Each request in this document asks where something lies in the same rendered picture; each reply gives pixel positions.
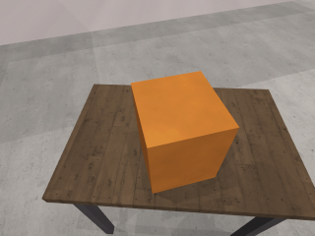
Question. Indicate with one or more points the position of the carton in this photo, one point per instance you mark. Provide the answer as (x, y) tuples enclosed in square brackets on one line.
[(184, 128)]

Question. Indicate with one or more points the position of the table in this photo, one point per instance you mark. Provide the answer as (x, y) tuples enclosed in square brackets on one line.
[(262, 174)]

